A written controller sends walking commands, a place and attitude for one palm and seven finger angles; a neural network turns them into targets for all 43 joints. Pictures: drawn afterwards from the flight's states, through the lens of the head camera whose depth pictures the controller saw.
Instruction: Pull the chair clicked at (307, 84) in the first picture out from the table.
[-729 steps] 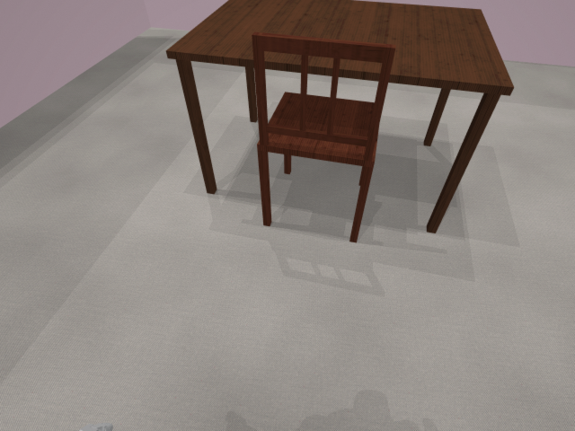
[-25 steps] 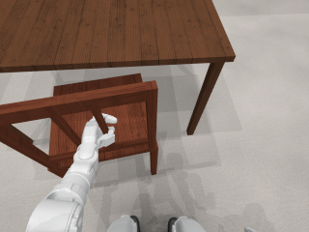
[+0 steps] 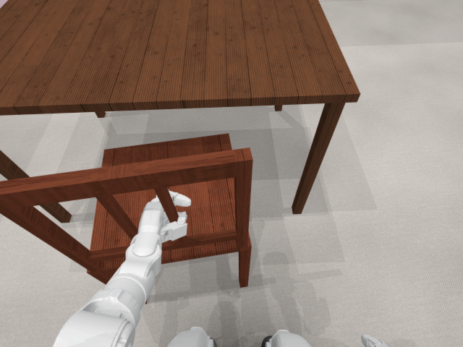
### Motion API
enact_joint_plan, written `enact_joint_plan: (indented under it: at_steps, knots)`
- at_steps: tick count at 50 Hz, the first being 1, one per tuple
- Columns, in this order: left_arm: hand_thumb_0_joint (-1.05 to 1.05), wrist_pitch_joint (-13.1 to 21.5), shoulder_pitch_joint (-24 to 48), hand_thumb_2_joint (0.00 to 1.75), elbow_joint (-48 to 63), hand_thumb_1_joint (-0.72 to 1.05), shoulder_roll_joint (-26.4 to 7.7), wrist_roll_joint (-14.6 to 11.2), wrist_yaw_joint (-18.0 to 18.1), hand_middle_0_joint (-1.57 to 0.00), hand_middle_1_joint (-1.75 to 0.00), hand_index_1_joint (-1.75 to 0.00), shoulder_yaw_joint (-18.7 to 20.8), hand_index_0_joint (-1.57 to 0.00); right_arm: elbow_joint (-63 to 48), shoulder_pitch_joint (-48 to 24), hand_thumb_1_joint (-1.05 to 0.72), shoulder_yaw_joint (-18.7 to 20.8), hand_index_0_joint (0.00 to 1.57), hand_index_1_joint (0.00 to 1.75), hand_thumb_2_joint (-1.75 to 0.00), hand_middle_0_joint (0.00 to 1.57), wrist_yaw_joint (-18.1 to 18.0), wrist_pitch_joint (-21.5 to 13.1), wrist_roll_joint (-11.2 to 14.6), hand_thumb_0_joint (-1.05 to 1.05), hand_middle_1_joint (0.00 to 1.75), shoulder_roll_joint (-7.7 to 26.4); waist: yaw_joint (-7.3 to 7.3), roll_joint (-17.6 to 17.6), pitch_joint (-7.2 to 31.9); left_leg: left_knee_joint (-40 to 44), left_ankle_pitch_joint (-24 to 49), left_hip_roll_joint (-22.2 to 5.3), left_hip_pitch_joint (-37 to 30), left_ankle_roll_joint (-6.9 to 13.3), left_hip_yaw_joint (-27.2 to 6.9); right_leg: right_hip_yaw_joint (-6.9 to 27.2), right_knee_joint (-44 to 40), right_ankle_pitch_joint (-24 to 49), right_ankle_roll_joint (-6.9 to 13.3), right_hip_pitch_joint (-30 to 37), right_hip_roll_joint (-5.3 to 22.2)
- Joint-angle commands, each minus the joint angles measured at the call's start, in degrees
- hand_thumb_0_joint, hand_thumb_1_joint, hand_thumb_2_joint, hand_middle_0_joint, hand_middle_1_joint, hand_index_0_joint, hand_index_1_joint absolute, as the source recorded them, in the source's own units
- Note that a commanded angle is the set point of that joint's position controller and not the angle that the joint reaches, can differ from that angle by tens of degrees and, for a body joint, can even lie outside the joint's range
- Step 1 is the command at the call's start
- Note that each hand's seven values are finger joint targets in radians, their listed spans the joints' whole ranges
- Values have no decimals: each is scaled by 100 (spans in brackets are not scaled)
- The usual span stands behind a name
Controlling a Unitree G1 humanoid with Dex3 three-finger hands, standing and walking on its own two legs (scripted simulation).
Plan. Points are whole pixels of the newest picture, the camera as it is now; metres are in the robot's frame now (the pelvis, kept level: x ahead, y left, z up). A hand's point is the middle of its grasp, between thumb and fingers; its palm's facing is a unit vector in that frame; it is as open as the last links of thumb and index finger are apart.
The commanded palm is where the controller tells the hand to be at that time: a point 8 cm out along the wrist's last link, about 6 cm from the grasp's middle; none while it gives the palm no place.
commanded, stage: step backward, pulling the chair out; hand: left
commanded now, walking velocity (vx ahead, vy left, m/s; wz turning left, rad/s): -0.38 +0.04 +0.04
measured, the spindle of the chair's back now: (125, 223) +0.36 +0.23 -0.07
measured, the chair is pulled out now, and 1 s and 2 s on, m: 0.21 0.32 0.42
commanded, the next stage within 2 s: none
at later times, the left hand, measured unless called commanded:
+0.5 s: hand (179, 235) +0.32 +0.11 -0.06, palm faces -0.01 -0.98 -0.17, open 5.2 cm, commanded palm +0.32 +0.16 -0.05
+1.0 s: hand (163, 285) +0.23 +0.13 -0.06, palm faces -0.02 -0.98 -0.19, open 5.2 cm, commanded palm +0.24 +0.18 -0.05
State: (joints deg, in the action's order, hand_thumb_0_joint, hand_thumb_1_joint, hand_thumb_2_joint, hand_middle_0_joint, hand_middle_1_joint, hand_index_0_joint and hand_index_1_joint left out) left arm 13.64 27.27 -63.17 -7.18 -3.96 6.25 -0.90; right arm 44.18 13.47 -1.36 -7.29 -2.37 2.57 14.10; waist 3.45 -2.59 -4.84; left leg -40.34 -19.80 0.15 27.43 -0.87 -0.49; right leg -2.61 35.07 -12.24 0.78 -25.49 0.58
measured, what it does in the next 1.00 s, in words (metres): walks backwards: left foot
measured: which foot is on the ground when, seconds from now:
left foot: down 0.00-0.38, up 0.40-0.52, down 0.54-1.00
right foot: down 0.00-1.00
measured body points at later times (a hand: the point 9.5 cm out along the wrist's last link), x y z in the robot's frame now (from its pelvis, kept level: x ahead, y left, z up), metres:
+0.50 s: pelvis -0.05 +0.00 +0.00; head +0.03 -0.02 +0.44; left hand +0.32 +0.16 -0.04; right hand +0.02 -0.27 -0.14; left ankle -0.03 +0.13 -0.71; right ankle +0.00 -0.11 -0.72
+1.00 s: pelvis -0.13 +0.01 +0.00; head -0.06 +0.00 +0.44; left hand +0.23 +0.18 -0.04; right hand -0.05 -0.26 -0.13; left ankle -0.10 +0.13 -0.72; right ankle -0.01 -0.11 -0.72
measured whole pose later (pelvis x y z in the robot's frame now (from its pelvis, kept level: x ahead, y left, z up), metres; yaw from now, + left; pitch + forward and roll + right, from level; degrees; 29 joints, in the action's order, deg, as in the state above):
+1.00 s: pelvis -0.13 +0.01 +0.00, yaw +2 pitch +3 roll +0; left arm 11.9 31.7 -64.5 -9.4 -2.4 4.9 0.0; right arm 45.9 13.6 -1.3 -7.1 -4.0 2.1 14.9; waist 4.2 -0.5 -6.1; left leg -37.0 -14.9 0.9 23.9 -0.3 -1.3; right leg -2.7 32.3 -6.5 -0.3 -29.6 2.4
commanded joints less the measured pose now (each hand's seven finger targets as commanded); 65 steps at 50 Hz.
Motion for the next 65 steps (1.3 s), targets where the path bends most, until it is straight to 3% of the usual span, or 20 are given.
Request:
enact_joint_plan:
  at_steps: [1, 6, 9, 12, 14, 16, 20, 25, 28, 31, 36, 40, 43, 46, 49, 53, 55, 58, 62, 65]
  knots:
    - [0, 202, 1899, 90, 1021, 90, -1230, 192, 57, -50, -145, -145, 70, -50, -356, 189, -90, 272, 20, 30, -90, 20, -135, -197, -2, 0, 30, 833, -82, 977, 2026, 447, 434, -189, -818, -22, -366, 992, -1050, 1730, 352, 1185, 1498]
    - [0, 272, 2422, 90, 1405, 90, -686, 154, -59, -50, -145, -145, -258, -50, -516, 39, -90, 255, 20, 30, -90, 20, -156, -86, -102, 0, 30, 811, -138, -665, 2315, 1589, 2861, -1317, -1429, 564, -1346, 266, 555, 128, -128, 652, 251]
    - [0, 261, 2488, 90, 1297, 90, -640, 208, -69, -50, -145, -145, -171, -50, -439, 256, -90, 324, 20, 30, -90, 20, -53, -69, -196, 0, 30, 741, -120, -680, 2369, 1205, 4363, -1621, -2249, 705, -1462, 365, 741, -932, -53, 65, 168]
    - [0, 314, 2569, 90, 1124, 90, -739, 276, -82, -50, -145, -145, -60, -50, -301, 334, -90, 359, 20, 30, -90, 20, 17, -118, -221, 0, 30, 757, -43, -583, 2411, 786, 5136, -1576, -2515, 612, -1240, 420, 142, -40, -42, 324, 198]
    - [0, 370, 2576, 90, 1150, 90, -892, 320, -97, -50, -145, -145, 56, -50, -296, 328, -90, 371, 20, 30, -90, 20, 34, -131, -205, 0, 30, 757, -42, -640, 2449, 663, 4716, -1421, -2161, 506, -1042, 473, -208, 868, -38, 768, 269]
    - [0, 330, 2424, 90, 940, 90, -1337, 233, -67, -50, -145, -145, 361, -50, -260, 343, -90, 431, 20, 30, -90, 20, -45, -143, -88, 0, 30, 820, -26, 59, 2789, 462, 3762, -1132, -1519, 228, -724, 682, -450, 2535, 3, 1551, 509]
    - [0, 179, 2316, 90, 849, 90, -1551, 190, -35, -50, -145, -145, 398, -50, -439, 9, -90, 379, 20, 30, -90, 20, -85, -222, -10, 0, 30, 720, -110, 797, 2517, -760, -575, -154, -447, -136, -389, 1694, -1199, 2603, 618, 1631, 1870]
    - [0, -30, 2309, 90, 1067, 90, -1370, 150, -67, -50, -145, -145, 360, -50, -324, 97, -90, 285, 20, 30, -90, 20, -140, -247, -63, 0, 30, 825, -45, 915, 2420, 399, 72, -269, -628, -66, -498, 962, -739, 3069, 356, 1940, 1554]
    - [0, -38, 2524, 90, 1224, 90, -1162, 83, -81, -50, -145, -145, 147, -50, -378, 222, -90, 386, 20, 30, -90, 20, -158, -193, -1, 0, 30, 992, -47, 492, 2513, 1295, 2693, -851, -1250, 194, -702, 493, -436, 2285, -164, 1747, 694]
    - [0, 48, 2772, 90, 1477, 90, -1042, 158, -136, -50, -145, -145, 120, -50, -495, 134, -90, 373, 20, 30, -90, 20, -129, -108, -129, 0, 30, 866, -87, -752, 2754, 1327, 3661, -1255, -1563, 447, -1115, 338, 275, 953, -151, 1324, 334]
    - [0, 83, 2602, 90, 1316, 90, -1190, 181, -125, -50, -145, -145, 277, -50, -523, 210, -90, 423, 20, 30, -90, 20, -57, -115, -109, 0, 30, 845, -130, -426, 2387, 1117, 2822, -1298, -881, 445, -996, 466, 50, 635, -68, 1490, 288]
    - [0, 177, 2416, 90, 1134, 90, -1491, 183, -55, -50, -145, -145, 352, -50, -542, 253, -90, 429, 20, 30, -90, 20, -65, -228, -6, 0, 30, 787, -117, 621, 2152, 259, -240, -334, -283, 41, -334, 1508, -1233, -594, 272, 977, 1221]
    - [0, 164, 2144, 90, 837, 90, -1509, 215, -1, -50, -145, -145, 352, -50, -373, 296, -90, 376, 20, 30, -90, 20, -28, -283, -28, 0, 30, 781, -155, 1011, 2201, -969, -889, 62, -864, -67, -202, 1770, -2090, -998, 554, 515, 1817]
    - [0, 134, 2283, 90, 792, 90, -1494, 176, -15, -50, -145, -145, 384, -50, -195, 403, -90, 256, 20, 30, -90, 20, -71, -347, -31, 0, 30, 838, -24, 1195, 2067, 341, -541, -118, -1099, -1, -283, 914, -1585, -190, 233, 632, 1403]
    - [0, 267, 2389, 90, 1052, 90, -1207, 142, -42, -50, -145, -145, 177, -50, -386, 191, -90, 257, 20, 30, -90, 20, -118, -389, -28, 0, 30, 919, -151, -436, 2082, 1854, 359, -1050, -510, 423, -1059, 302, -35, -509, -200, 937, 383]
    - [0, 220, 2766, 90, 1303, 90, -1081, 129, -99, -50, -145, -145, 141, -50, -398, 263, -90, 333, 20, 30, -90, 20, -137, -320, -113, 0, 30, 840, -143, -629, 2151, 1427, 2218, -1555, -757, 741, -1370, 367, 655, -365, -162, 1039, 129]
    - [0, 193, 2661, 90, 1106, 90, -1031, 194, -111, -50, -145, -145, 152, -50, -327, 332, -90, 370, 20, 30, -90, 20, -85, -337, -124, 0, 30, 842, -118, -194, 2045, 971, 3056, -1376, -984, 563, -1121, 474, 58, 710, -108, 1164, 224]
    - [0, 205, 2628, 90, 1090, 90, -1143, 235, -123, -50, -145, -145, 150, -50, -269, 274, -90, 419, 20, 30, -90, 20, -41, -335, -111, 0, 30, 864, -144, -320, 1980, 986, 1838, -1142, -327, 273, -814, 706, -48, 647, 16, 1415, 439]
    - [0, 229, 2268, 90, 846, 90, -1728, 201, -29, -50, -145, -145, 417, -50, -214, 320, -90, 445, 20, 30, -90, 20, -58, -359, 1, 0, 30, 792, -187, 1030, 2451, -872, -846, -3, -463, -175, -234, 2148, -1639, 710, 631, 1232, 1937]
    - [0, 66, 2369, 90, 952, 90, -1558, 218, -74, -50, -145, -145, 401, -50, -214, 230, -90, 319, 20, 30, -90, 20, -23, -346, -40, 0, 30, 785, -179, 995, 2486, -981, -1046, -127, -358, -119, -545, 1679, -1303, 1759, 704, 1643, 2032]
